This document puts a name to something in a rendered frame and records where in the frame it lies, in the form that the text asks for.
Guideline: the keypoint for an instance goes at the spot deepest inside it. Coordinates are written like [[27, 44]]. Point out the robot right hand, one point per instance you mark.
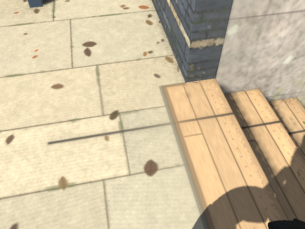
[[287, 224]]

